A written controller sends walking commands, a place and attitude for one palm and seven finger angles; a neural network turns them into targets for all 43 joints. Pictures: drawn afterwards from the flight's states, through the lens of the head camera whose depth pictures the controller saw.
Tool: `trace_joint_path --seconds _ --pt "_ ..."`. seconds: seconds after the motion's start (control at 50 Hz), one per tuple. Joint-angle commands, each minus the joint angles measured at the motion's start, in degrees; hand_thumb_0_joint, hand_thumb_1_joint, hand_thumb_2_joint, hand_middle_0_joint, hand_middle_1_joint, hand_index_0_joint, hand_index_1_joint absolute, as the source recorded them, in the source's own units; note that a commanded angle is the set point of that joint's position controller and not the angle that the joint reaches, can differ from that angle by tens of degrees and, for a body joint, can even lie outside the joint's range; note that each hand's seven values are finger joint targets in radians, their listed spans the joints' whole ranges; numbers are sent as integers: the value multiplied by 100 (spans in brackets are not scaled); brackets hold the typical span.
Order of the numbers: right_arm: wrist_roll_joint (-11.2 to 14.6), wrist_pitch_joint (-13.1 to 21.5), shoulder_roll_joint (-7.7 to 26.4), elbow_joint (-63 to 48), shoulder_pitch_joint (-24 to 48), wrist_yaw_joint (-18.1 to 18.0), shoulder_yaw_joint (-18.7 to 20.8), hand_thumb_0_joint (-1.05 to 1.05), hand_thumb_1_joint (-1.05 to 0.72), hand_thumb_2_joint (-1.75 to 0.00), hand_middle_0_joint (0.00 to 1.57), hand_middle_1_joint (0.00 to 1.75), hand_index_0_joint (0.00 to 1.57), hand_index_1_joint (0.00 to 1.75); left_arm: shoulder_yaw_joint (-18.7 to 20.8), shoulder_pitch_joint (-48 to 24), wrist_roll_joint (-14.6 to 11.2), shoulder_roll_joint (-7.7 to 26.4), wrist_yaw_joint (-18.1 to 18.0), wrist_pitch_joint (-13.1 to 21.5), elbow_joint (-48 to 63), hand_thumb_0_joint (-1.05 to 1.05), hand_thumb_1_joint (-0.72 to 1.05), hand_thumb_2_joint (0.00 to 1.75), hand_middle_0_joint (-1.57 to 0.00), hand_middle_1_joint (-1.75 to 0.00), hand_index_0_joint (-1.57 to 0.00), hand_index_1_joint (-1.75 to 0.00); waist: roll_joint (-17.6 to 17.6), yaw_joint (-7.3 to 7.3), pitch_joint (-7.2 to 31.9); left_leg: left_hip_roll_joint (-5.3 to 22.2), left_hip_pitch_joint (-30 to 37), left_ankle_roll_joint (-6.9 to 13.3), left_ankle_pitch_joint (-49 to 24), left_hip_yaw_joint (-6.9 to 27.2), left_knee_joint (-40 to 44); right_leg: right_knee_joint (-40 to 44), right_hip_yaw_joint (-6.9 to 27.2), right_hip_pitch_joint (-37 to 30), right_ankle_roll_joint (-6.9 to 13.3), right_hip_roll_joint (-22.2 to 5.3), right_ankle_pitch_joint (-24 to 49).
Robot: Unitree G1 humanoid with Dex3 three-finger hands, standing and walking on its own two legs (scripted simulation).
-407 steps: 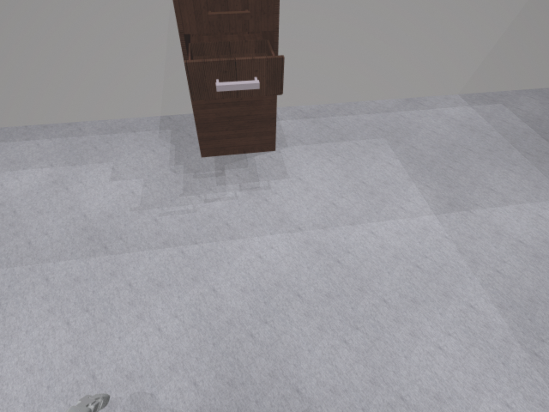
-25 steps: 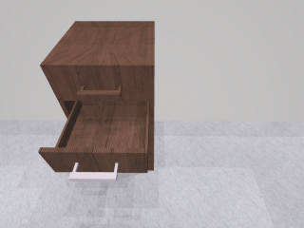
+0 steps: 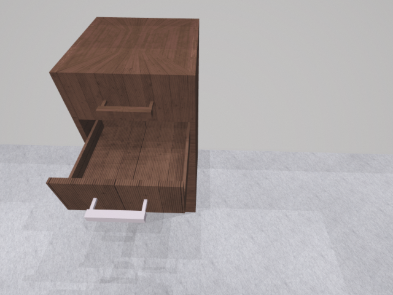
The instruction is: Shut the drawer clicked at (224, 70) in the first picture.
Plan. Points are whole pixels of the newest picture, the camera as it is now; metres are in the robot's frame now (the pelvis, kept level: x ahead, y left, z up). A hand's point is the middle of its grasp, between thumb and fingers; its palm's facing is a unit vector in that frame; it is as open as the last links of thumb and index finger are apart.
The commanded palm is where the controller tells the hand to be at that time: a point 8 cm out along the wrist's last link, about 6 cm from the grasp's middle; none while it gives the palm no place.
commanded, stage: come to a stop and stand still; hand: left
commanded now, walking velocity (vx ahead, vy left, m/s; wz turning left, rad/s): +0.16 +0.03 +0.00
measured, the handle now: (118, 209) +0.37 +0.26 -0.17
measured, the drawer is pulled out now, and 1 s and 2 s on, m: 0.27 0.27 0.27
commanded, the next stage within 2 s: look again from close up in 0.88 s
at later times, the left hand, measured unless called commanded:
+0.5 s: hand out of the picture -0.01 +0.17 -0.18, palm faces +0.01 -0.99 -0.17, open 7.4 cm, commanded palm none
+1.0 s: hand out of the picture +0.07 +0.19 -0.17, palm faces +0.03 -0.98 -0.21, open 7.3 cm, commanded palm none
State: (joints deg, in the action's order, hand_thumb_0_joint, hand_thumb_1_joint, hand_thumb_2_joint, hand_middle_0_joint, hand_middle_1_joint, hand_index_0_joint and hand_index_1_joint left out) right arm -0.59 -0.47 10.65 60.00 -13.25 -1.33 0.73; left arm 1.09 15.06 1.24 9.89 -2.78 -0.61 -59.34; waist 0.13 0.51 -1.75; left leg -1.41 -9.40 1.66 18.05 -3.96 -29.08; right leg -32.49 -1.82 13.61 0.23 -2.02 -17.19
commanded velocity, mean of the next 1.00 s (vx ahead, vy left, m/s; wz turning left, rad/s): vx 0.02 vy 0.00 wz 0.00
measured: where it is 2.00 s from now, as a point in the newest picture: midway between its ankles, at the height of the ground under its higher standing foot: outside the picture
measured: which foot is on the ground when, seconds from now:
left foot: down 0.00-1.00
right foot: down 0.00-1.00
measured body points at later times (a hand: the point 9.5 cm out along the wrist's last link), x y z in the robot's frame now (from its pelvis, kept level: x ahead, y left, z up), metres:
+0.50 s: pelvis +0.02 +0.01 +0.00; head +0.05 +0.01 +0.45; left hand -0.01 +0.22 -0.16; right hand -0.02 -0.20 -0.16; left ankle -0.02 +0.10 -0.73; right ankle +0.00 -0.11 -0.73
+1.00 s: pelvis +0.04 +0.02 +0.00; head +0.05 +0.02 +0.45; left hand +0.07 +0.25 -0.15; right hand +0.04 -0.21 -0.16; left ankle -0.02 +0.10 -0.73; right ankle +0.00 -0.11 -0.73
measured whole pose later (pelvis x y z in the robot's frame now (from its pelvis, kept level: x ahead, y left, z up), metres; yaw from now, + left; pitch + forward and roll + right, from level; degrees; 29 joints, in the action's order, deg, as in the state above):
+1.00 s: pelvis +0.04 +0.02 +0.00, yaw +0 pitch -1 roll +0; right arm -0.5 1.6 9.1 64.1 -15.6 -2.0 -0.8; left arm 0.3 14.6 0.5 9.2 -2.9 0.6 -61.4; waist 0.0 -0.5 -1.9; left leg -2.1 -4.7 2.9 19.5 -3.4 -25.1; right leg -27.5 -1.5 8.3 -1.2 -2.0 -18.0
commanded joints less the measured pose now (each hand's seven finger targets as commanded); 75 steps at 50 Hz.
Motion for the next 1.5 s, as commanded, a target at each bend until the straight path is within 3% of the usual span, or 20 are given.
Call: trace_joint_path --seconds 0.0,0.08,0.12,0.16,0.22,0.28,0.3,0.32,0.34,0.36,0.38,0.4,0.44,0.48,0.54,0.62,0.76,0.96,1.32,1.48 --pt "-75 10 451 -105 -522 62 13 0 -90 -90 20 30 20 30 77 372 54 597 51 38 241 0 90 90 -20 -30 -20 -30 214 -8 -714 498 -656 108 814 618 835 1200 756 395 354 -489 -1328" --pt "-124 -4 463 -74 -768 90 13 0 -90 -90 20 30 20 30 133 464 67 661 103 14 313 0 90 90 -20 -30 -20 -30 215 -23 -1002 396 -889 154 1467 673 889 1391 855 777 401 -449 -2261" --pt "-120 42 440 -65 -876 73 -10 0 -90 -90 20 30 20 30 125 514 42 568 123 43 302 0 90 90 -20 -30 -20 -30 -6 -55 -889 461 -778 193 1196 754 996 1153 712 670 407 -337 -1743" --pt "-96 107 478 16 -995 48 -28 0 -90 -90 20 30 20 30 85 529 38 377 145 78 290 0 90 90 -20 -30 -20 -30 -365 -73 -638 744 -626 302 1193 1071 1369 651 265 488 327 -81 -1013" --pt "-42 194 520 70 -975 10 -39 0 -90 -90 20 30 20 30 3 671 60 167 152 136 196 0 90 90 -20 -30 -20 -30 -617 32 -483 1037 -668 436 924 1352 1660 296 -60 130 252 53 -252" --pt "1 280 346 185 -1028 -47 -131 0 -90 -90 20 30 20 30 -56 941 3 135 115 212 -25 0 90 90 -20 -30 -20 -30 -357 104 -381 871 -478 357 -935 984 1159 593 207 -244 273 -146 603" --pt "40 305 471 -248 -7 25 -130 0 -90 -90 20 30 20 30 -78 1423 -18 502 -131 349 -485 0 90 90 -20 -30 -20 -30 124 450 -890 763 -1151 8 -893 379 -231 1069 656 -76 176 -629 2189" --pt "1 174 125 -370 -584 52 -97 0 -90 -90 20 30 20 30 -71 1122 -22 756 -63 358 -207 0 90 90 -20 -30 -20 -30 748 -29 -577 337 -987 -64 698 364 -335 1522 1386 185 418 -993 30" --pt "-79 118 163 -273 -733 77 -108 0 -90 -90 20 30 20 30 1 823 0 859 -7 371 -62 0 90 90 -20 -30 -20 -30 742 -128 -599 259 -784 -46 574 315 -460 1605 1473 430 559 -1077 -416" --pt "-80 135 99 -165 -1053 81 -135 0 -90 -90 20 30 20 30 -10 629 -24 684 -9 395 -60 0 90 90 -20 -30 -20 -30 793 -306 -240 344 -441 -18 339 355 -401 1559 1271 545 607 -994 -755" --pt "-69 175 54 -72 -1275 87 -152 0 -90 -90 20 30 20 30 -33 515 -34 577 -14 397 -32 0 90 90 -20 -30 -20 -30 337 -372 -178 390 -231 -9 -34 451 -91 1233 984 601 560 -781 -478" --pt "-58 240 64 9 -1348 74 -171 0 -90 -90 20 30 20 30 -65 551 -58 442 -2 399 -54 0 90 90 -20 -30 -20 -30 -197 -310 -36 520 -210 39 -632 606 134 806 727 324 466 -511 149" --pt "-35 344 195 114 -1327 13 -174 0 -90 -90 20 30 20 30 -101 776 -66 298 -2 380 -161 0 90 90 -20 -30 -20 -30 -766 -139 302 844 -274 178 -2071 846 200 319 359 -295 351 -270 962" --pt "-18 364 282 103 -1231 -61 -157 0 -90 -90 20 30 20 30 -107 868 -87 214 -14 364 -258 0 90 90 -20 -30 -20 -30 -483 -82 476 889 -87 192 -3043 771 67 203 265 -565 320 -258 1480" --pt "-11 331 288 151 -1193 -110 -132 0 -90 -90 20 30 20 30 -102 790 -86 191 -34 322 -300 0 90 90 -20 -30 -20 -30 17 -108 118 834 -127 123 -3158 693 68 193 299 -506 305 -324 2090" --pt "-12 289 240 218 -1097 -124 -121 0 -90 -90 20 30 20 30 -67 700 -87 192 -63 253 -231 0 90 90 -20 -30 -20 -30 -26 -92 -227 779 -177 87 -2986 670 290 262 287 -469 261 -347 2057" --pt "-16 281 352 298 -883 -128 -89 0 -90 -90 20 30 20 30 -31 562 -90 311 -55 212 -134 0 90 90 -20 -30 -20 -30 -45 -54 -83 755 172 91 -3322 651 480 353 272 -628 204 -362 2319" --pt "-6 260 435 323 -718 -109 -73 0 -90 -90 20 30 20 30 -10 453 -78 400 -41 178 -27 0 90 90 -20 -30 -20 -30 -144 -56 26 757 405 60 -3084 614 708 619 274 -750 169 -404 2237" --pt "29 233 286 487 -750 -54 -136 0 -90 -90 20 30 20 30 -91 680 -58 299 3 181 -226 0 90 90 -20 -30 -20 -30 55 -35 -438 695 30 64 -1161 641 1129 1180 415 -490 149 -406 1136" --pt "37 232 211 545 -852 -55 -151 0 -90 -90 20 30 20 30 -106 805 -58 214 5 197 -297 0 90 90 -20 -30 -20 -30 -3 -40 -450 690 -83 54 -926 655 1150 1226 459 -407 172 -392 941"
